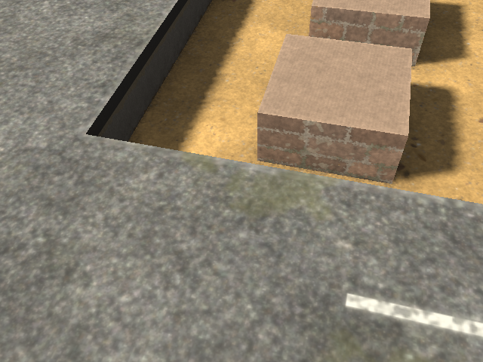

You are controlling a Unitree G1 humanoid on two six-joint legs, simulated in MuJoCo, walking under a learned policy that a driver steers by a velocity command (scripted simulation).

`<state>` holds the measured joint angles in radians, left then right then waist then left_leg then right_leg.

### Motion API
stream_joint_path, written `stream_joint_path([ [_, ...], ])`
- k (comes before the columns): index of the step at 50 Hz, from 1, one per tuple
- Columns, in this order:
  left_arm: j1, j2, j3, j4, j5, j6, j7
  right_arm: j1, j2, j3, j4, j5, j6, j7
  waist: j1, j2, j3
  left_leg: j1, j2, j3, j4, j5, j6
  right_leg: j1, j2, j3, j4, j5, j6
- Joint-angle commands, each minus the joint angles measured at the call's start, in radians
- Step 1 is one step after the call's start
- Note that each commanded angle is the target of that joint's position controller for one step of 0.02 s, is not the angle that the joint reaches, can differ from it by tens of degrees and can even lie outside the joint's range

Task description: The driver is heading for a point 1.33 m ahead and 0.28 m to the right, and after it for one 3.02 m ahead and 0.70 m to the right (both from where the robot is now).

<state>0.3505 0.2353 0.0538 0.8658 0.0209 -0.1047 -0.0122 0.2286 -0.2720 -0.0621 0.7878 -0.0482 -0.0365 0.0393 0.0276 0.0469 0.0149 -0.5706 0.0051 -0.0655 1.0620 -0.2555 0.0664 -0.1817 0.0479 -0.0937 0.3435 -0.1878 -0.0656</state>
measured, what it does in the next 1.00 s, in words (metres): walks ahead, turning right: left foot, then right foot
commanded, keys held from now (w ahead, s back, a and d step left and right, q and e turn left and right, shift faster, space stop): w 0.24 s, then w+e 0.76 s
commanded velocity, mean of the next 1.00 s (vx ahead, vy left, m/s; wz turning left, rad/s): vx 0.50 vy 0.00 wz -0.26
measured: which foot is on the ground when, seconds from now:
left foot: up 0.00-0.24, down 0.26-0.80, up 0.82-1.00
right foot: down 0.00-0.28, up 0.30-0.78, down 0.80-1.00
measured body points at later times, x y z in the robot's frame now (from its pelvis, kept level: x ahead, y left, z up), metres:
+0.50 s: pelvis +0.27 +0.05 +0.00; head +0.28 +0.06 +0.45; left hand +0.34 +0.30 -0.14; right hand +0.29 -0.21 -0.13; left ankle +0.25 +0.12 -0.74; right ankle +0.30 -0.10 -0.66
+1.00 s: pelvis +0.52 -0.04 -0.01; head +0.55 -0.05 +0.44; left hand +0.66 +0.21 -0.13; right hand +0.55 -0.32 -0.13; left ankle +0.59 +0.12 -0.66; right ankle +0.52 -0.07 -0.74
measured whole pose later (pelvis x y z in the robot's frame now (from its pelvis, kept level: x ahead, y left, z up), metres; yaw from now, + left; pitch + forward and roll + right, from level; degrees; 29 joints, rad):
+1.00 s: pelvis +0.52 -0.04 -0.01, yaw -21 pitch +0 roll +0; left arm 0.31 0.25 0.07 0.87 0.00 -0.03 0.00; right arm 0.18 -0.24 -0.04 0.81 -0.04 -0.05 0.00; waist 0.01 0.02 0.05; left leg -0.58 0.11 -0.03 1.14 -0.30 -0.03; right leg -0.21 0.15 -0.02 0.40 -0.19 -0.15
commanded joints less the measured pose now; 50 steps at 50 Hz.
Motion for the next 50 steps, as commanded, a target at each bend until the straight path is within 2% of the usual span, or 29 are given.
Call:
stream_joint_path([
  [1,0.004,0.077,0.008,-0.032,-0.005,-0.022,-0.006,-0.016,-0.001,0.014,-0.061,-0.002,-0.004,0.013,-0.038,-0.111,0.028,-0.080,0.056,0.019,-0.116,0.108,-0.017,0.012,-0.261,0.206,-0.217,0.168,-0.141],
  [5,0.070,0.104,0.011,0.002,-0.012,-0.013,-0.008,-0.182,0.019,0.038,-0.102,0.012,-0.013,0.022,0.005,-0.118,0.042,0.019,0.051,0.108,-0.351,0.211,-0.027,0.005,-0.227,0.122,-0.207,0.257,-0.115],
  [9,0.139,0.133,0.013,0.044,-0.007,0.003,0.000,-0.251,-0.008,0.035,-0.123,0.015,-0.019,0.008,0.024,-0.123,0.053,0.057,0.028,0.136,-0.460,0.135,0.000,0.126,-0.278,0.138,-0.144,0.354,-0.110],
  [11,0.144,0.143,0.013,0.060,-0.007,0.015,0.006,-0.192,-0.018,0.028,-0.103,0.008,-0.026,-0.002,-0.009,-0.128,0.027,0.168,-0.014,0.156,-0.531,0.075,0.029,0.167,-0.279,0.121,-0.029,0.530,-0.096],
  [12,0.147,0.140,0.010,0.070,-0.011,0.021,0.008,-0.075,-0.032,0.018,-0.060,0.000,-0.035,-0.010,-0.063,-0.100,-0.031,0.326,-0.043,0.165,-0.603,0.090,0.052,0.150,-0.245,0.081,0.125,0.619,-0.078],
  [13,0.147,0.116,0.001,0.061,-0.016,0.022,0.010,0.094,-0.082,-0.002,-0.008,-0.018,-0.048,-0.022,-0.126,-0.062,-0.137,0.584,0.032,0.072,-0.604,0.073,0.090,0.012,-0.204,0.060,0.331,0.501,-0.055],
  [14,0.159,0.025,-0.025,0.004,-0.041,0.018,0.004,0.242,-0.184,-0.028,0.003,-0.038,-0.053,-0.038,-0.166,0.119,-0.288,0.885,0.347,-0.325,-0.660,-0.079,0.171,-0.300,-0.098,-0.009,0.683,0.060,-0.009],
  [15,0.180,0.073,-0.006,0.013,-0.031,0.023,0.011,0.252,-0.197,-0.037,0.016,0.004,-0.037,-0.039,-0.152,0.171,-0.316,0.876,0.450,-0.579,-0.777,-0.073,0.227,-0.457,-0.014,0.059,0.869,-0.330,-0.013],
  [16,0.109,0.113,0.009,0.009,-0.018,0.031,0.014,0.172,-0.139,-0.022,0.013,0.019,-0.033,-0.038,-0.118,0.060,-0.165,0.760,0.396,-0.433,-0.785,-0.068,0.196,-0.511,-0.075,0.129,0.906,-0.261,-0.025],
  [17,0.066,0.086,0.005,0.003,-0.018,0.028,0.007,0.100,-0.081,-0.008,0.008,0.023,-0.040,-0.033,-0.089,0.030,-0.072,0.629,0.351,-0.305,-0.822,-0.003,0.167,-0.494,-0.106,0.138,0.869,-0.183,-0.025],
  [18,0.055,0.068,0.005,0.012,-0.017,0.035,0.003,0.055,-0.043,0.002,0.009,0.023,-0.048,-0.031,-0.059,0.016,-0.024,0.538,0.303,-0.206,-0.861,0.043,0.125,-0.452,-0.129,0.138,0.820,-0.139,-0.022],
  [19,0.063,0.061,0.007,0.020,-0.001,0.049,-0.003,0.040,-0.019,0.009,0.019,0.027,-0.055,-0.034,-0.033,0.034,0.006,0.476,0.268,-0.131,-0.886,0.095,0.097,-0.419,-0.140,0.139,0.790,-0.118,-0.011],
  [21,0.076,0.037,0.009,0.032,0.009,0.072,-0.017,0.059,-0.012,0.010,0.038,0.027,-0.074,-0.037,-0.011,0.031,0.008,0.442,0.244,-0.044,-0.910,0.211,0.085,-0.392,-0.134,0.132,0.796,-0.070,0.001],
  [24,-0.013,0.025,0.013,0.002,0.010,0.084,-0.028,0.101,-0.025,0.004,0.071,0.034,-0.088,-0.042,-0.003,0.017,0.037,0.462,0.234,0.062,-0.930,0.324,0.085,-0.485,-0.144,0.124,0.771,0.030,0.012],
  [27,-0.127,0.016,0.008,-0.040,0.009,0.085,-0.034,0.139,-0.015,0.008,0.098,0.031,-0.087,-0.046,-0.016,0.015,0.066,0.477,0.215,0.147,-0.930,0.385,0.082,-0.536,-0.142,0.101,0.652,0.140,0.018],
  [30,-0.241,0.000,-0.007,-0.080,0.010,0.080,-0.044,0.165,-0.032,0.008,0.117,0.031,-0.086,-0.052,-0.039,0.019,0.086,0.489,0.210,0.216,-0.924,0.430,0.071,-0.486,-0.127,0.041,0.460,0.227,0.008],
  [34,-0.329,0.015,-0.011,-0.124,0.015,0.079,-0.051,0.229,-0.064,0.002,0.157,0.027,-0.072,-0.067,-0.058,0.012,0.101,0.620,0.251,0.263,-0.867,0.577,0.062,-0.453,-0.097,-0.027,0.323,0.151,-0.042],
  [37,-0.247,0.037,0.002,-0.110,0.017,0.081,-0.042,0.217,-0.104,-0.007,0.167,0.023,-0.053,-0.076,-0.010,0.045,0.033,0.694,0.260,0.312,-0.651,0.996,0.047,-0.316,-0.006,-0.085,0.299,-0.003,-0.105],
  [38,-0.153,0.054,0.012,-0.084,0.019,0.079,-0.035,0.210,-0.124,-0.013,0.165,0.022,-0.041,-0.078,0.026,0.044,-0.023,0.685,0.261,0.322,-0.494,1.047,0.046,-0.214,0.033,-0.091,0.284,-0.058,-0.129],
  [39,-0.008,0.082,0.030,-0.040,0.024,0.070,-0.026,0.200,-0.132,-0.014,0.157,0.026,-0.031,-0.074,0.090,0.013,-0.103,0.598,0.241,0.335,-0.268,0.947,0.028,-0.015,0.061,-0.071,0.207,-0.024,-0.161],
  [40,0.121,0.177,0.062,-0.014,0.032,0.067,-0.010,0.202,-0.108,-0.008,0.128,0.029,-0.032,-0.069,0.140,-0.084,-0.200,0.373,0.204,0.333,0.042,0.571,-0.005,0.229,-0.111,0.173,0.153,-0.086,-0.219],
  [41,0.056,0.281,0.087,-0.044,0.007,0.077,-0.005,0.223,-0.017,0.005,0.055,0.039,-0.040,-0.046,0.055,-0.322,-0.290,-0.066,-0.038,0.234,0.426,-0.288,-0.070,0.507,-0.386,0.753,0.028,-0.037,-0.392],
  [42,0.089,0.270,0.087,-0.049,-0.013,0.093,0.001,0.103,-0.096,-0.006,0.025,0.031,-0.056,-0.043,0.110,-0.141,-0.281,-0.191,-0.017,0.049,0.463,-0.228,-0.065,0.490,-0.388,0.778,-0.050,0.012,-0.400],
  [43,0.035,0.222,0.074,-0.038,-0.015,0.092,0.013,0.049,-0.075,0.002,0.005,0.039,-0.070,-0.041,0.075,-0.094,-0.144,-0.226,0.044,0.034,0.407,-0.137,-0.055,0.375,-0.375,0.634,-0.058,0.053,-0.362],
  [44,-0.007,0.161,0.058,-0.036,-0.017,0.088,0.015,0.060,-0.072,0.003,0.016,0.039,-0.077,-0.046,0.023,-0.007,-0.046,-0.163,0.083,0.036,0.286,-0.085,-0.055,0.213,-0.328,0.541,-0.078,0.147,-0.307],
  [45,-0.045,0.133,0.050,-0.040,-0.019,0.081,0.018,0.053,-0.068,0.000,0.012,0.022,-0.066,-0.048,-0.016,0.008,-0.008,-0.103,0.107,0.026,0.207,-0.074,-0.063,0.113,-0.268,0.466,-0.086,0.212,-0.264],
  [46,-0.074,0.117,0.042,-0.055,-0.019,0.072,0.022,0.082,-0.060,0.002,0.019,0.005,-0.043,-0.046,-0.045,-0.011,-0.009,-0.040,0.112,0.027,0.167,-0.064,-0.077,0.052,-0.230,0.409,-0.096,0.276,-0.246],
  [47,-0.069,0.111,0.037,-0.060,-0.019,0.062,0.022,0.086,-0.051,0.001,0.018,-0.003,-0.021,-0.045,-0.052,-0.018,-0.020,-0.014,0.110,0.031,0.137,-0.062,-0.087,0.030,-0.209,0.385,-0.098,0.337,-0.242],
  [50,-0.022,0.150,0.044,-0.060,-0.020,0.047,0.021,0.028,-0.028,0.007,-0.019,0.000,0.010,-0.039,-0.054,-0.039,-0.011,-0.034,0.103,0.059,0.027,0.009,-0.115,-0.015,-0.164,0.341,-0.113,0.380,-0.234],
])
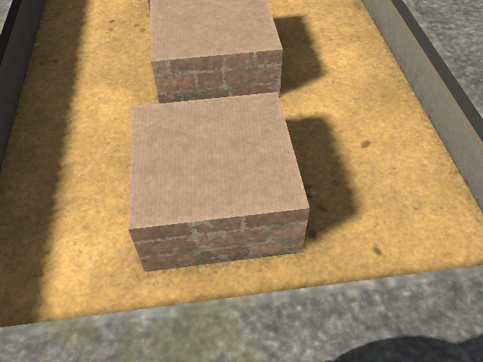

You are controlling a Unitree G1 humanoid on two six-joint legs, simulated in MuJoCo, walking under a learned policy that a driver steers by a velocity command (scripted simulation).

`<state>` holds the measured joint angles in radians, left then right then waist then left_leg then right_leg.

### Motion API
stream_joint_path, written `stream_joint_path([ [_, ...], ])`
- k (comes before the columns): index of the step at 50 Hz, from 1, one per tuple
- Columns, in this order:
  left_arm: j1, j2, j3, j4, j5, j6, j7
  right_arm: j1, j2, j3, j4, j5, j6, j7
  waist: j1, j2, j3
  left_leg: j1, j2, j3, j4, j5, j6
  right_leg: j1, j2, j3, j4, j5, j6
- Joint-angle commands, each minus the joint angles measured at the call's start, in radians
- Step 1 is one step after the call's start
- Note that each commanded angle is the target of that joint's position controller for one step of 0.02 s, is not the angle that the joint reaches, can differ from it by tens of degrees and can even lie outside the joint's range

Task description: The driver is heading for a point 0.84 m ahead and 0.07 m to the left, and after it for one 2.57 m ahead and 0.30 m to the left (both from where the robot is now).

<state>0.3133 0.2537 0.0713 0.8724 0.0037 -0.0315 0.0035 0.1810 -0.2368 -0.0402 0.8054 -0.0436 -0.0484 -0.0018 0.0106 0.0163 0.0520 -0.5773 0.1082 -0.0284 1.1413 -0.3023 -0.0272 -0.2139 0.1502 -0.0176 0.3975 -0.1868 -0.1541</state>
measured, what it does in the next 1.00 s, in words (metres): walks ahead: left foot, then right foot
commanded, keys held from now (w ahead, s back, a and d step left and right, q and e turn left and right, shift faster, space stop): w+e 0.10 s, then w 0.64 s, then w+q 0.26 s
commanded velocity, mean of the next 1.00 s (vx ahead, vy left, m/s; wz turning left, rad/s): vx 0.50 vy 0.00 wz -0.13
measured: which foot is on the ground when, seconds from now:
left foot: up 0.00-0.32, down 0.34-0.88, up 0.90-1.00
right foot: down 0.00-0.36, up 0.38-0.84, down 0.86-1.00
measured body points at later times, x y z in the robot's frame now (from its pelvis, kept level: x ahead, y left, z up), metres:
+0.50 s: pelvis +0.27 +0.04 +0.00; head +0.29 +0.05 +0.45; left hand +0.37 +0.30 -0.13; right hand +0.32 -0.23 -0.12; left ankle +0.32 +0.11 -0.74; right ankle +0.19 -0.06 -0.65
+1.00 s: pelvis +0.50 -0.04 +0.00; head +0.51 -0.06 +0.45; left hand +0.63 +0.20 -0.11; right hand +0.47 -0.30 -0.15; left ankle +0.42 +0.10 -0.65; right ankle +0.51 -0.11 -0.74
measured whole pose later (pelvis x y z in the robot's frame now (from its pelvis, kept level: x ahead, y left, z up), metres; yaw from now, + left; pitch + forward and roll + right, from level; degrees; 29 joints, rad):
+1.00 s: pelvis +0.50 -0.04 +0.00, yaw -5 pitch -1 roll +1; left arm 0.24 0.22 0.03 0.79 0.02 -0.05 -0.03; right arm 0.38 -0.25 -0.06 0.92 -0.01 -0.02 0.00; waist -0.03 0.03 0.04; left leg -0.35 -0.02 -0.04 1.14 -0.37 0.07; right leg -0.26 0.02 -0.10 0.51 -0.24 -0.08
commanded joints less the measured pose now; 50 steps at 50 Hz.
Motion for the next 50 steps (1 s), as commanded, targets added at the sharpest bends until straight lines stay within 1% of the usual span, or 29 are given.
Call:
stream_joint_path([
  [1,0.037,0.135,0.026,-0.068,-0.004,-0.026,0.006,0.033,-0.066,-0.014,-0.053,-0.005,0.024,0.003,-0.026,-0.024,-0.031,-0.053,-0.001,0.027,-0.099,0.102,-0.028,0.015,-0.254,0.263,-0.171,0.379,-0.134],
  [7,0.163,0.134,0.023,-0.065,-0.004,-0.023,0.007,-0.161,-0.067,-0.001,-0.126,0.003,0.028,0.009,0.056,-0.078,-0.026,-0.125,-0.035,0.030,-0.340,0.282,-0.027,0.151,-0.241,0.295,-0.118,0.437,-0.079],
  [12,0.228,0.131,0.012,-0.054,0.015,-0.024,0.022,-0.266,-0.073,0.010,-0.183,0.017,0.006,0.015,0.094,-0.090,0.005,-0.101,-0.075,0.049,-0.488,0.251,0.029,0.263,-0.294,0.336,-0.077,0.527,-0.073],
  [14,0.184,0.156,0.014,-0.063,0.018,-0.024,0.029,-0.199,-0.089,0.005,-0.175,0.016,-0.005,0.014,0.048,-0.093,0.004,0.014,-0.097,0.050,-0.562,0.189,0.071,0.259,-0.304,0.328,-0.036,0.621,-0.054],
  [16,0.139,0.182,0.017,-0.068,0.012,-0.028,0.026,0.030,-0.124,-0.018,-0.106,0.017,-0.018,0.004,-0.056,-0.071,-0.094,0.325,-0.159,0.072,-0.644,0.168,0.121,0.210,-0.258,0.276,0.168,0.803,-0.013],
  [17,0.122,0.163,0.012,-0.080,0.007,-0.033,0.017,0.205,-0.163,-0.034,-0.067,0.009,-0.026,-0.005,-0.136,-0.026,-0.195,0.574,-0.061,-0.032,-0.663,0.142,0.164,0.075,-0.209,0.237,0.401,0.642,0.012],
  [18,0.172,0.073,-0.008,-0.109,-0.007,-0.042,0.007,0.334,-0.248,-0.050,-0.064,-0.003,-0.024,-0.016,-0.144,0.130,-0.337,0.806,0.204,-0.399,-0.701,0.016,0.243,-0.141,-0.081,0.145,0.751,0.133,0.051],
  [19,0.260,0.103,0.001,-0.099,-0.005,-0.039,0.002,0.301,-0.255,-0.057,-0.036,0.018,-0.006,-0.004,-0.075,0.256,-0.341,0.835,0.311,-0.778,-0.861,-0.081,0.332,-0.364,0.021,0.148,0.922,-0.345,0.065],
  [20,0.188,0.143,0.007,-0.092,0.023,-0.030,0.003,0.191,-0.178,-0.045,-0.058,0.032,0.003,0.002,-0.047,0.103,-0.143,0.684,0.277,-0.668,-0.879,-0.224,0.322,-0.461,-0.059,0.171,0.965,-0.271,0.060],
  [21,0.080,0.138,0.004,-0.113,0.027,-0.030,-0.006,0.117,-0.119,-0.030,-0.072,0.032,-0.002,0.004,-0.047,0.008,-0.045,0.552,0.230,-0.523,-0.908,-0.192,0.298,-0.455,-0.096,0.161,0.915,-0.189,0.061],
  [22,0.055,0.119,0.001,-0.120,0.028,-0.024,-0.013,0.087,-0.098,-0.022,-0.063,0.024,-0.010,0.006,-0.013,-0.001,0.002,0.457,0.175,-0.418,-0.935,-0.108,0.261,-0.424,-0.131,0.150,0.839,-0.156,0.064],
  [24,0.109,0.097,-0.005,-0.095,0.035,0.006,-0.023,0.107,-0.083,-0.016,-0.035,0.029,-0.033,0.009,0.023,0.064,-0.015,0.387,0.105,-0.275,-0.949,0.123,0.229,-0.333,-0.166,0.130,0.740,-0.130,0.086],
  [27,0.057,0.091,-0.008,-0.107,0.031,0.025,-0.021,0.167,-0.115,-0.027,0.008,0.045,-0.061,0.022,0.027,0.067,-0.008,0.394,0.095,-0.199,-0.984,0.299,0.244,-0.375,-0.194,0.082,0.661,-0.048,0.114],
  [31,-0.101,0.061,-0.023,-0.151,0.024,0.021,-0.021,0.222,-0.108,-0.026,0.036,0.063,-0.054,0.023,-0.004,0.057,0.001,0.439,0.052,-0.095,-0.991,0.462,0.218,-0.430,-0.231,0.034,0.471,0.133,0.135],
  [33,-0.165,0.043,-0.033,-0.164,0.021,0.012,-0.026,0.249,-0.109,-0.026,0.047,0.060,-0.051,0.020,-0.027,0.059,-0.002,0.445,0.033,-0.056,-0.983,0.479,0.204,-0.396,-0.228,0.002,0.372,0.210,0.133],
  [34,-0.235,0.039,-0.034,-0.187,0.030,0.003,-0.035,0.265,-0.094,-0.016,0.056,0.059,-0.045,0.012,-0.047,0.046,0.015,0.434,0.017,-0.040,-0.986,0.513,0.193,-0.375,-0.219,-0.008,0.331,0.258,0.125],
  [36,-0.278,0.034,-0.038,-0.200,0.026,-0.004,-0.039,0.283,-0.114,-0.016,0.064,0.050,-0.040,0.006,-0.059,0.061,0.019,0.473,0.026,-0.034,-0.974,0.523,0.193,-0.353,-0.202,-0.028,0.259,0.247,0.119],
  [37,-0.274,0.038,-0.039,-0.192,0.032,0.000,-0.040,0.308,-0.115,-0.017,0.078,0.041,-0.034,0.008,-0.059,0.077,-0.001,0.509,0.061,-0.044,-0.951,0.592,0.204,-0.339,-0.202,-0.028,0.323,0.218,0.116],
  [38,-0.267,0.045,-0.040,-0.198,0.036,0.007,-0.036,0.303,-0.119,-0.016,0.079,0.035,-0.031,0.007,-0.049,0.071,-0.007,0.500,0.053,-0.026,-0.929,0.658,0.206,-0.294,-0.192,-0.026,0.339,0.168,0.119],
  [40,-0.246,0.058,-0.038,-0.199,0.033,0.006,-0.030,0.286,-0.124,-0.015,0.081,0.029,-0.021,-0.001,-0.027,0.060,0.005,0.538,0.068,-0.048,-0.875,0.720,0.211,-0.253,-0.175,-0.014,0.312,0.039,0.112],
  [41,-0.176,0.075,-0.029,-0.180,0.032,0.000,-0.028,0.255,-0.147,-0.020,0.074,0.026,-0.019,-0.007,0.011,0.057,0.006,0.520,0.056,-0.047,-0.834,0.796,0.199,-0.160,-0.158,-0.002,0.252,0.016,0.106],
  [42,-0.062,0.090,-0.016,-0.140,0.027,-0.006,-0.018,0.251,-0.152,-0.021,0.079,0.031,-0.014,-0.015,0.050,0.058,-0.041,0.546,0.047,-0.061,-0.718,0.850,0.193,-0.053,-0.130,0.000,0.193,-0.020,0.089],
  [43,0.079,0.116,-0.006,-0.105,0.037,-0.021,-0.010,0.244,-0.144,-0.018,0.081,0.040,-0.007,-0.020,0.117,0.008,-0.092,0.497,0.015,-0.040,-0.522,0.792,0.172,0.107,-0.151,0.025,0.086,0.061,0.065],
  [44,0.192,0.202,0.011,-0.106,0.054,-0.033,-0.003,0.318,-0.075,-0.001,0.058,0.039,-0.005,-0.019,0.111,-0.177,-0.234,0.326,-0.045,-0.001,-0.226,0.371,0.148,0.358,-0.394,0.266,0.069,0.139,0.011],
  [45,0.189,0.221,0.025,-0.095,0.025,-0.027,-0.022,0.446,0.001,0.006,0.071,0.051,0.008,-0.013,0.055,-0.326,-0.306,0.051,-0.188,0.034,0.062,-0.262,0.116,0.484,-0.556,0.562,-0.015,0.064,-0.124],
  [46,0.144,0.145,0.012,-0.102,0.004,-0.022,-0.034,0.369,-0.130,-0.031,0.096,0.027,0.017,-0.012,0.063,-0.160,-0.188,-0.028,-0.142,-0.048,0.121,-0.207,0.128,0.345,-0.519,0.541,-0.064,0.012,-0.129],
  [47,0.050,0.113,0.003,-0.121,0.011,-0.023,-0.038,0.292,-0.147,-0.046,0.079,0.041,0.014,-0.004,0.030,-0.113,-0.087,-0.013,-0.110,-0.071,0.119,-0.114,0.120,0.220,-0.497,0.415,-0.109,0.078,-0.122],
  [48,-0.012,0.083,-0.005,-0.131,0.020,-0.031,-0.039,0.251,-0.130,-0.046,0.072,0.047,0.015,0.000,0.007,-0.102,-0.045,0.015,-0.081,-0.064,0.087,-0.063,0.109,0.146,-0.474,0.319,-0.148,0.154,-0.105],
  [50,-0.023,0.079,-0.006,-0.118,0.015,-0.043,-0.029,0.256,-0.112,-0.051,0.086,0.034,0.049,0.005,-0.027,-0.111,-0.001,0.073,-0.055,-0.075,0.065,-0.007,0.087,0.048,-0.443,0.203,-0.199,0.227,-0.075],
])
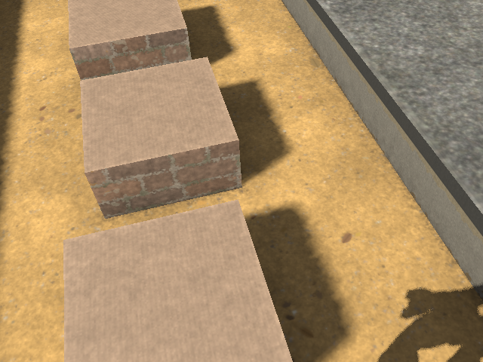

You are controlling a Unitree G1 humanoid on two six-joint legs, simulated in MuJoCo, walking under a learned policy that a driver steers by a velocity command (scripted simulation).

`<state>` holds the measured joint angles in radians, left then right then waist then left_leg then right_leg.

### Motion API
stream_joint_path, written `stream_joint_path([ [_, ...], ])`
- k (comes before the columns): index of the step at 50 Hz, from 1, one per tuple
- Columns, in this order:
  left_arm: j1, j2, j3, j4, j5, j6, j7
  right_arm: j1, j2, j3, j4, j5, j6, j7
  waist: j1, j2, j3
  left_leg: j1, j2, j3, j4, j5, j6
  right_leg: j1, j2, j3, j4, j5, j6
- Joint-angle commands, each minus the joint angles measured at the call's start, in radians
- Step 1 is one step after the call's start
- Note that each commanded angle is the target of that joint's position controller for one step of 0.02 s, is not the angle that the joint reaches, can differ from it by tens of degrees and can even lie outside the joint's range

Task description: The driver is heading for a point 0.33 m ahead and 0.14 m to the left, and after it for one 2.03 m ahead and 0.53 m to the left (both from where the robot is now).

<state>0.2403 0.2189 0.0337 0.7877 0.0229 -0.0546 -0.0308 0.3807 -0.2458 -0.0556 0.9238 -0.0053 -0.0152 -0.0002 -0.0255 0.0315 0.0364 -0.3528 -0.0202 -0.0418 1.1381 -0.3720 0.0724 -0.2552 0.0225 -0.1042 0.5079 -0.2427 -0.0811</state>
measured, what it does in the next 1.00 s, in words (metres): walks ahead, turning left: left foot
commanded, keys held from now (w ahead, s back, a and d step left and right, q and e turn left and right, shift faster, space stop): w+q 0.70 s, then w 0.20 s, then w+e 0.10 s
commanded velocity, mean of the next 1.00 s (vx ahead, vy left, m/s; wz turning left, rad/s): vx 0.50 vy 0.00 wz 0.45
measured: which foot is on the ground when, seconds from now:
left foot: up 0.00-0.54, down 0.56-1.00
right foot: down 0.00-0.58, up 0.60-1.00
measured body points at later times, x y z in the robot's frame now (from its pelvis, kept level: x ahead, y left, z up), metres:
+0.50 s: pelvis +0.26 +0.05 -0.04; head +0.28 +0.05 +0.41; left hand +0.12 +0.28 -0.17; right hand +0.53 -0.13 -0.14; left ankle +0.49 +0.21 -0.70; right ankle +0.02 -0.07 -0.73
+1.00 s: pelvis +0.58 +0.20 +0.01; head +0.59 +0.24 +0.46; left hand +0.60 +0.49 -0.12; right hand +0.71 -0.04 -0.10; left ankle +0.51 +0.18 -0.74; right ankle +0.85 +0.15 -0.64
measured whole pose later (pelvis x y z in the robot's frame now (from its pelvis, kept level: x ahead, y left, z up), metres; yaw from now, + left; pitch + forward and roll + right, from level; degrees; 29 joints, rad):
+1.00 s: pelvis +0.58 +0.20 +0.01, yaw +29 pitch -1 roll -2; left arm 0.15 0.27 0.02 0.76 0.02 0.01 -0.02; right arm 0.39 -0.24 -0.01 0.88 -0.01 -0.09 -0.01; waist -0.08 -0.03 0.06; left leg 0.04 -0.15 -0.10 0.18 -0.19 0.17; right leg -0.77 -0.07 -0.02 0.85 0.05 -0.02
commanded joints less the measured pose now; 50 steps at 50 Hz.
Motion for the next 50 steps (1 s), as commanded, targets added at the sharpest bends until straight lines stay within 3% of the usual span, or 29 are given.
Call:
stream_joint_path([
  [1,0.053,0.119,0.034,-0.031,0.000,-0.024,0.013,0.066,-0.097,-0.040,-0.025,-0.009,0.027,0.020,-0.004,-0.108,0.010,-0.162,0.075,-0.057,0.056,0.071,-0.019,0.101,-0.299,0.272,-0.325,0.280,-0.138],
  [4,0.121,0.153,0.049,0.012,0.003,-0.030,0.043,0.022,-0.056,-0.033,-0.032,-0.029,0.052,0.032,0.003,-0.064,-0.001,-0.242,0.083,-0.019,0.059,0.139,-0.039,0.166,-0.301,0.167,-0.317,0.435,-0.134],
  [5,0.137,0.152,0.048,0.020,0.002,-0.028,0.046,0.007,-0.058,-0.033,-0.038,-0.030,0.057,0.032,0.007,-0.057,0.002,-0.274,0.089,-0.022,0.050,0.162,-0.044,0.183,-0.297,0.138,-0.313,0.450,-0.128],
  [6,0.171,0.162,0.046,0.032,0.027,-0.044,0.042,-0.027,-0.081,-0.045,-0.049,-0.031,0.063,0.034,0.029,-0.072,-0.005,-0.332,0.077,-0.004,0.095,0.237,-0.031,0.222,-0.297,0.128,-0.276,0.369,-0.137],
  [8,0.208,0.150,0.041,0.054,0.022,-0.056,0.036,-0.094,-0.091,-0.054,-0.062,-0.034,0.067,0.037,0.044,-0.078,0.024,-0.442,0.076,-0.032,0.075,0.281,-0.023,0.259,-0.306,0.133,-0.281,0.260,-0.125],
  [9,0.186,0.154,0.038,0.054,0.032,-0.069,0.027,-0.155,-0.107,-0.064,-0.088,-0.017,0.062,0.041,0.042,-0.123,0.066,-0.508,0.078,-0.020,-0.010,0.307,-0.032,0.271,-0.263,0.097,-0.307,0.156,-0.105],
  [11,0.229,0.166,0.042,0.103,0.026,-0.094,0.032,-0.262,-0.115,-0.073,-0.103,-0.034,0.049,0.039,0.059,-0.129,0.096,-0.593,0.072,-0.062,-0.094,0.364,-0.034,0.363,-0.283,0.108,-0.309,0.103,-0.055],
  [17,0.293,0.195,0.053,0.157,0.031,-0.113,0.030,-0.421,-0.118,-0.071,-0.126,-0.020,0.025,0.017,0.065,-0.108,0.202,-0.802,0.061,-0.049,-0.157,0.349,-0.002,0.453,-0.350,0.087,-0.322,-0.019,-0.061],
  [20,0.289,0.175,0.054,0.158,0.045,-0.079,0.023,-0.485,-0.097,-0.053,-0.170,-0.024,0.036,0.020,0.059,-0.054,0.239,-0.883,0.068,-0.005,-0.206,0.217,-0.008,0.582,-0.332,-0.006,-0.380,0.141,-0.012],
  [21,0.221,0.134,0.030,0.118,0.019,-0.042,0.032,-0.494,-0.062,-0.027,-0.173,-0.042,0.048,0.055,0.037,-0.001,0.221,-0.621,0.055,0.129,-0.348,0.438,0.000,0.385,-0.291,-0.117,-0.418,0.332,-0.031],
  [23,0.217,0.125,0.015,0.098,-0.002,-0.021,0.047,-0.521,-0.012,-0.001,-0.170,-0.015,0.040,0.102,0.063,0.036,0.206,-0.339,0.010,0.246,-0.493,0.633,0.052,0.246,-0.228,-0.204,-0.433,0.448,-0.034],
  [24,0.194,0.193,0.023,0.097,-0.025,-0.022,0.058,-0.493,-0.007,0.001,-0.168,-0.025,0.033,0.112,0.031,-0.002,0.154,-0.260,0.003,0.216,-0.508,0.600,0.083,0.320,-0.264,-0.190,-0.405,0.695,-0.022],
  [26,0.176,0.249,0.032,0.099,-0.039,-0.004,0.064,-0.361,-0.050,-0.004,-0.119,-0.047,0.010,0.064,-0.052,-0.101,0.087,-0.093,-0.081,0.286,-0.437,0.415,0.121,0.358,-0.264,-0.220,-0.183,1.253,0.027],
  [27,0.209,0.283,0.046,0.099,-0.017,0.021,0.060,-0.291,-0.097,-0.016,-0.109,-0.044,0.001,0.042,-0.071,-0.135,0.065,-0.052,-0.102,0.254,-0.518,0.245,0.146,0.408,-0.289,-0.218,-0.018,1.299,0.025],
  [28,0.191,0.285,0.042,0.090,-0.007,0.041,0.040,-0.113,-0.137,-0.033,-0.052,-0.039,-0.007,0.025,-0.130,-0.148,-0.031,0.150,-0.134,0.224,-0.642,0.232,0.175,0.383,-0.259,-0.211,0.227,1.233,0.036],
  [29,0.184,0.211,0.022,0.042,-0.021,0.026,0.022,0.087,-0.256,-0.070,-0.015,-0.064,0.020,0.010,-0.163,-0.145,-0.187,0.716,0.067,-0.055,-0.474,0.498,0.346,-0.139,-0.142,-0.170,0.669,0.767,0.099],
  [30,0.194,0.125,-0.008,-0.018,-0.025,0.023,0.011,0.060,-0.340,-0.098,-0.032,0.001,0.045,0.007,-0.067,-0.012,-0.403,0.930,0.335,-0.559,-0.615,0.505,0.455,-0.397,0.043,-0.012,0.985,-0.299,0.134],
  [31,0.110,0.178,-0.001,-0.039,-0.016,0.008,0.015,0.019,-0.334,-0.099,-0.079,0.005,0.049,-0.002,-0.073,-0.175,-0.425,0.836,0.268,-0.579,-0.718,0.326,0.381,-0.412,0.000,0.125,0.941,-0.203,0.106],
  [33,0.134,0.166,-0.012,-0.019,-0.005,-0.011,0.011,-0.053,-0.221,-0.060,-0.073,-0.017,0.028,0.002,-0.021,-0.141,-0.185,0.490,0.242,-0.495,-0.898,0.093,0.263,-0.379,-0.103,0.134,0.807,-0.057,0.058],
  [34,0.107,0.173,-0.003,-0.021,0.014,-0.006,0.013,-0.074,-0.144,-0.032,-0.041,-0.019,-0.004,-0.005,0.010,-0.191,-0.108,0.306,0.188,-0.430,-0.878,0.223,0.198,-0.296,-0.128,0.187,0.711,0.112,0.046],
  [35,0.092,0.122,-0.012,-0.032,0.028,0.023,0.025,-0.062,-0.146,-0.035,-0.004,-0.024,-0.012,-0.013,0.038,-0.076,-0.053,0.167,0.149,-0.402,-0.878,0.250,0.207,-0.251,-0.107,0.139,0.805,0.011,0.062],
  [36,0.085,0.107,-0.009,-0.052,0.031,0.043,0.037,-0.054,-0.137,-0.030,-0.003,-0.005,-0.017,-0.012,0.053,-0.052,-0.098,0.168,0.149,-0.394,-0.879,0.209,0.211,-0.276,-0.104,0.145,0.917,-0.048,0.066],
  [38,0.110,0.072,-0.026,-0.069,0.022,0.072,0.051,-0.154,-0.135,-0.015,-0.045,-0.011,-0.031,-0.014,0.128,-0.057,-0.094,0.037,0.097,-0.264,-0.906,0.126,0.142,-0.277,-0.158,0.208,0.843,0.031,0.069],
  [39,0.025,0.102,-0.023,-0.111,0.009,0.079,0.056,-0.206,-0.161,-0.011,-0.116,-0.035,-0.017,-0.017,0.086,-0.013,-0.051,-0.028,0.087,-0.255,-0.958,-0.026,0.154,-0.304,-0.147,0.154,0.713,-0.114,0.093],
  [40,-0.002,0.145,-0.013,-0.104,0.019,0.060,0.056,-0.178,-0.116,0.005,-0.144,-0.034,-0.033,0.000,0.050,-0.076,-0.043,-0.026,0.094,-0.286,-1.005,0.016,0.164,-0.315,-0.140,0.129,0.687,0.011,0.096],
  [41,-0.016,0.142,-0.010,-0.098,0.023,0.049,0.054,-0.119,-0.097,0.013,-0.132,-0.034,-0.054,0.007,0.025,-0.044,-0.020,0.009,0.134,-0.335,-1.036,0.122,0.163,-0.374,-0.149,0.142,0.661,0.123,0.102],
  [43,-0.061,0.152,0.000,-0.104,0.005,0.042,0.058,-0.046,-0.134,0.006,-0.104,-0.010,-0.072,0.001,-0.014,-0.028,0.009,0.180,0.151,-0.307,-1.025,0.376,0.117,-0.500,-0.155,0.142,0.535,0.214,0.104],
  [45,-0.092,0.140,0.001,-0.083,0.004,0.045,0.048,0.091,-0.147,0.003,-0.063,0.015,-0.075,-0.010,-0.062,-0.033,-0.018,0.379,0.126,-0.225,-0.941,0.676,0.051,-0.562,-0.121,0.104,0.470,0.258,0.099],
  [50,-0.233,0.096,-0.009,-0.137,-0.007,0.051,-0.011,0.109,-0.109,0.029,-0.047,-0.007,-0.080,-0.014,-0.087,0.055,0.060,0.372,0.087,-0.091,-0.986,0.838,-0.021,-0.490,-0.030,0.003,0.273,0.346,0.025],
])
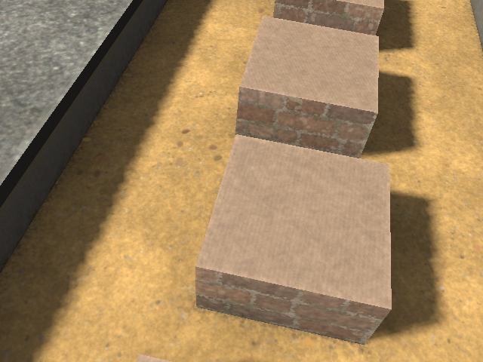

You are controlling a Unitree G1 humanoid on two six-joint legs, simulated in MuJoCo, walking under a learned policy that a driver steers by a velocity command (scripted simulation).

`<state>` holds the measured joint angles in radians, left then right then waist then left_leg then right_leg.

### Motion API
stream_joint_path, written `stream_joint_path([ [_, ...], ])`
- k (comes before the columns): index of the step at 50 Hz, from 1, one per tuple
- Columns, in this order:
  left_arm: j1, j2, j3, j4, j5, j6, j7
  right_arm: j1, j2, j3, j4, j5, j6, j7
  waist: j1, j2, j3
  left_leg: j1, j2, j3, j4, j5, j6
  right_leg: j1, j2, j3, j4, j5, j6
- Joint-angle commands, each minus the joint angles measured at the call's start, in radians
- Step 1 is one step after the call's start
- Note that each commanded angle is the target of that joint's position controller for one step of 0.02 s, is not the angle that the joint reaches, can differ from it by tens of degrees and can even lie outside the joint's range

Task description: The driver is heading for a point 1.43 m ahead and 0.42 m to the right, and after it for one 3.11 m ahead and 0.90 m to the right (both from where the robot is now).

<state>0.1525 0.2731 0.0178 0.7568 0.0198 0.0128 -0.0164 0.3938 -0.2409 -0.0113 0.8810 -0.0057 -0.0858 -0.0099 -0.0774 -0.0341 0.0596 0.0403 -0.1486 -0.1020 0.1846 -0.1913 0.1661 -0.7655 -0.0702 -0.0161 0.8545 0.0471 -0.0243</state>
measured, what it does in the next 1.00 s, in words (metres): walks ahead, turning right: right foot, then left foot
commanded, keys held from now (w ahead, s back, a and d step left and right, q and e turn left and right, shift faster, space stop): w+e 0.94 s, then w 0.06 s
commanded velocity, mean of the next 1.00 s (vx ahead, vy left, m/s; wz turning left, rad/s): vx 0.50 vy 0.00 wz -0.46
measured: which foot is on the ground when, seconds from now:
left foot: down 0.00-0.14, up 0.16-0.56, down 0.58-1.00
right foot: up 0.00-0.16, down 0.18-0.60, up 0.62-1.00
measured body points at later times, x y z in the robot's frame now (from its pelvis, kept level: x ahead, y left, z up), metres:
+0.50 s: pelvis +0.28 -0.02 -0.01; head +0.28 -0.03 +0.44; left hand +0.37 +0.26 -0.12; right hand +0.44 -0.28 -0.09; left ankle +0.38 +0.12 -0.69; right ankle +0.21 -0.07 -0.75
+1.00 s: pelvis +0.55 -0.12 -0.06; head +0.60 -0.15 +0.39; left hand +0.91 -0.07 -0.12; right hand +0.30 -0.29 -0.16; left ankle +0.36 +0.11 -0.75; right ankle +0.73 -0.34 -0.70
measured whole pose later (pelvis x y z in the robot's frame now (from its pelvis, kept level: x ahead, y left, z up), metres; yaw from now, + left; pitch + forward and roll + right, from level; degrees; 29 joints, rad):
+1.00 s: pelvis +0.55 -0.12 -0.06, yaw -31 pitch +2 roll +0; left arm -0.11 0.29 0.06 0.64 0.06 0.03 -0.08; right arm 0.56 -0.32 -0.05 0.96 -0.05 -0.11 0.04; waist -0.11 -0.02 0.11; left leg 0.33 0.03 0.25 0.20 -0.53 -0.05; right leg -0.88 -0.01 -0.07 0.77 0.06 -0.09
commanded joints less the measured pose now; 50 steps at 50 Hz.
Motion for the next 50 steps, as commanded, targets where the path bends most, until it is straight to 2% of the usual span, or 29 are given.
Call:
stream_joint_path([
  [1,-0.128,0.039,0.003,-0.094,-0.013,-0.016,-0.035,0.060,-0.112,-0.013,-0.007,-0.007,-0.015,-0.006,-0.028,0.142,0.034,-0.065,0.191,0.017,-0.048,0.684,-0.119,0.117,0.088,-0.102,-0.138,0.064,-0.036],
  [5,0.084,0.100,0.023,-0.028,-0.012,-0.017,-0.020,0.028,-0.178,-0.031,0.031,-0.010,-0.001,-0.037,0.104,0.183,-0.050,-0.067,0.237,0.095,0.169,1.264,-0.159,0.467,0.209,-0.116,-0.181,-0.089,-0.071],
  [7,0.386,0.195,0.057,0.063,-0.022,-0.009,-0.011,-0.073,-0.226,-0.047,0.003,-0.019,0.021,-0.059,0.271,0.159,-0.116,-0.056,0.267,0.089,0.519,1.312,-0.202,0.631,0.179,-0.030,-0.276,-0.175,-0.105],
  [8,0.540,0.209,0.070,0.092,-0.036,-0.011,0.002,-0.182,-0.268,-0.068,-0.030,-0.002,0.024,-0.061,0.405,0.028,-0.149,-0.082,0.168,0.150,0.955,0.969,-0.229,0.700,0.086,0.047,-0.514,-0.050,-0.190],
  [9,0.491,0.147,0.040,0.114,-0.049,-0.024,0.001,-0.183,-0.116,-0.029,-0.073,-0.028,0.014,-0.046,0.276,-0.114,-0.209,-0.351,0.077,0.124,1.170,-0.213,-0.177,0.904,-0.059,0.201,-0.380,0.127,-0.187],
  [10,0.348,0.156,0.031,0.048,-0.024,-0.048,-0.004,-0.028,-0.047,-0.018,-0.107,-0.040,0.015,-0.030,0.076,-0.129,-0.223,-0.537,0.055,0.013,1.364,-0.325,-0.196,0.952,-0.186,0.520,-0.286,0.620,-0.281],
  [11,0.287,0.172,0.057,0.024,-0.028,-0.052,0.003,0.017,-0.117,-0.026,-0.128,-0.021,0.015,-0.014,0.096,-0.131,-0.264,-0.690,0.064,-0.039,1.409,-0.225,-0.203,0.947,-0.268,0.730,-0.488,0.139,-0.444],
  [12,0.162,0.125,0.049,-0.023,-0.032,-0.061,0.011,-0.113,-0.205,-0.038,-0.153,-0.026,0.013,-0.013,0.088,-0.003,-0.076,-0.755,0.117,-0.038,1.343,-0.115,-0.202,0.758,-0.236,0.655,-0.608,-0.057,-0.445],
  [13,0.112,0.113,0.047,-0.030,-0.030,-0.070,0.011,-0.177,-0.228,-0.047,-0.166,-0.026,0.014,-0.014,0.074,0.075,0.002,-0.721,0.146,-0.017,1.244,-0.060,-0.200,0.637,-0.182,0.569,-0.642,-0.077,-0.395],
  [15,0.174,0.136,0.044,-0.004,-0.030,-0.103,0.009,-0.173,-0.182,-0.038,-0.190,-0.029,0.053,-0.018,0.047,0.128,0.020,-0.551,0.172,0.006,1.048,-0.056,-0.215,0.476,-0.104,0.424,-0.665,0.113,-0.334],
  [18,0.217,0.146,0.043,0.007,-0.027,-0.130,0.001,-0.209,-0.124,-0.018,-0.223,-0.036,0.077,-0.008,0.059,0.037,-0.015,-0.503,0.170,0.062,0.820,-0.051,-0.214,0.496,-0.028,0.330,-0.652,0.264,-0.281],
  [21,0.243,0.187,0.064,0.003,-0.018,-0.097,0.015,-0.219,-0.054,0.012,-0.249,-0.048,0.078,0.025,0.093,-0.038,-0.098,-0.455,0.137,0.134,0.755,0.032,-0.199,0.576,0.020,0.271,-0.578,0.466,-0.230],
  [24,0.243,0.168,0.066,-0.028,0.012,-0.066,-0.001,-0.136,-0.138,-0.025,-0.209,-0.051,0.064,0.039,0.115,-0.025,-0.194,-0.415,0.138,0.141,0.865,0.199,-0.160,0.649,-0.015,0.286,-0.457,0.516,-0.242],
  [27,0.085,0.176,0.069,-0.085,-0.010,-0.062,-0.007,-0.038,-0.139,-0.040,-0.207,-0.053,0.043,0.035,-0.009,-0.031,-0.188,-0.200,0.114,0.162,0.772,0.057,-0.124,0.487,0.023,0.249,-0.214,0.785,-0.214],
  [29,0.058,0.184,0.086,-0.086,-0.038,-0.053,0.002,0.002,-0.126,-0.035,-0.229,-0.039,0.033,0.024,-0.067,-0.028,-0.092,-0.150,0.111,0.136,0.288,-0.183,-0.153,0.466,0.073,0.298,-0.020,0.523,-0.189],
  [30,-0.086,0.096,0.070,-0.118,-0.037,-0.050,0.009,0.256,-0.185,-0.070,-0.106,-0.064,0.037,0.022,-0.186,0.108,-0.101,0.139,0.183,0.145,0.420,0.208,-0.104,0.210,0.139,0.270,0.380,0.156,-0.135],
  [31,0.051,0.017,0.054,-0.151,-0.033,-0.051,0.020,0.155,-0.219,-0.071,-0.155,-0.053,0.034,0.034,-0.028,0.231,-0.112,0.156,0.444,-0.222,0.317,0.342,-0.001,0.014,0.234,0.186,0.609,-0.488,-0.080],
  [32,0.131,0.075,0.063,-0.100,0.010,-0.047,0.030,0.028,-0.144,-0.045,-0.198,-0.033,0.024,0.044,0.087,0.003,-0.039,0.056,0.492,-0.284,0.253,0.580,0.025,-0.051,0.165,0.169,0.648,-0.509,-0.055],
  [33,0.139,0.092,0.064,-0.106,0.025,-0.028,0.026,0.036,-0.283,-0.091,-0.204,-0.015,0.012,0.034,0.101,0.161,-0.056,-0.001,0.646,-0.536,0.146,0.200,0.137,-0.114,0.123,0.154,0.685,-0.534,-0.041],
  [34,0.000,0.190,0.087,-0.112,0.024,-0.003,0.028,-0.036,-0.203,-0.073,-0.196,-0.011,-0.014,0.041,0.095,-0.005,0.129,-0.148,0.597,-0.476,0.049,-0.009,0.125,-0.161,0.043,0.225,0.531,-0.447,-0.015],
  [35,-0.040,0.197,0.091,-0.118,0.025,0.015,0.017,-0.106,-0.209,-0.071,-0.187,-0.020,-0.026,0.038,0.113,0.053,0.188,-0.219,0.566,-0.405,0.019,-0.073,0.109,-0.120,0.034,0.212,0.493,-0.430,0.009],
  [37,-0.062,0.178,0.100,-0.094,0.023,0.043,-0.004,-0.079,-0.236,-0.076,-0.142,-0.067,-0.047,0.024,0.067,0.070,0.220,-0.214,0.513,-0.242,0.025,-0.077,0.094,-0.142,0.030,0.153,0.518,-0.343,0.013],
  [39,-0.181,0.181,0.113,-0.124,0.013,0.023,-0.007,-0.003,-0.215,-0.075,-0.095,-0.067,-0.080,0.032,0.037,0.027,0.244,-0.111,0.415,-0.070,0.026,-0.246,-0.019,-0.286,0.030,0.172,0.369,-0.243,0.005],
  [41,-0.311,0.114,0.084,-0.168,0.017,-0.005,-0.008,0.110,-0.235,-0.092,-0.035,-0.073,-0.116,0.045,-0.019,0.104,0.247,-0.130,0.395,0.006,-0.034,-0.369,-0.041,-0.269,0.047,0.100,0.244,-0.140,-0.007],
  [44,-0.368,0.108,0.087,-0.160,0.003,0.005,-0.008,0.155,-0.203,-0.083,0.000,-0.081,-0.108,0.064,-0.035,0.113,0.213,0.020,0.382,0.074,-0.008,-0.285,-0.042,-0.368,0.060,0.036,0.237,-0.113,-0.022],
  [46,-0.460,0.074,0.061,-0.220,0.002,0.016,-0.016,0.175,-0.187,-0.074,0.023,-0.087,-0.065,0.067,-0.043,0.131,0.242,0.040,0.359,0.145,-0.117,-0.201,-0.072,-0.361,0.062,-0.007,0.176,-0.177,-0.015],
  [47,-0.365,0.034,0.032,-0.214,0.026,0.013,-0.060,0.074,-0.162,-0.056,-0.018,-0.053,-0.043,0.057,0.036,0.000,0.171,-0.131,0.330,0.227,-0.144,-0.023,-0.071,-0.040,0.073,-0.072,-0.024,0.055,-0.039],
  [48,-0.320,0.004,0.024,-0.187,0.024,0.004,-0.079,0.042,-0.163,-0.051,-0.018,-0.038,-0.035,0.048,0.052,-0.022,0.110,-0.228,0.306,0.288,-0.148,0.092,-0.082,0.224,0.108,-0.111,-0.079,0.183,-0.061],
  [50,-0.299,0.011,0.006,-0.164,0.071,-0.006,-0.082,0.050,-0.241,-0.056,0.001,-0.011,-0.029,0.020,0.083,-0.032,0.072,-0.131,0.346,0.334,-0.078,0.673,-0.072,0.389,0.143,-0.171,-0.191,-0.006,-0.117],
])
Velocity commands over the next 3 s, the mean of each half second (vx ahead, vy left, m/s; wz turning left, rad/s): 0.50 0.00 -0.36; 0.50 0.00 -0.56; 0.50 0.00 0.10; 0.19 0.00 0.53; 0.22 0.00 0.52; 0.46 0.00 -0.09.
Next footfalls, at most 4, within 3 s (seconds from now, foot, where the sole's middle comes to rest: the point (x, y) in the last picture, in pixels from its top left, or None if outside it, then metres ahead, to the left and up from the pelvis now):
0.18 right None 0.25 -0.07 -0.78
0.58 left None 0.39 0.09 -0.78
1.06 right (321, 259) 0.79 -0.35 -0.78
1.66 left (306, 184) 1.10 -0.35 -0.78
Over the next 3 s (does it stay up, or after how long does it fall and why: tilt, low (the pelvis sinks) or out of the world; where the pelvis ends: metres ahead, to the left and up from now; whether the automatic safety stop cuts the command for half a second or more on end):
stays up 1.22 -0.31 0.00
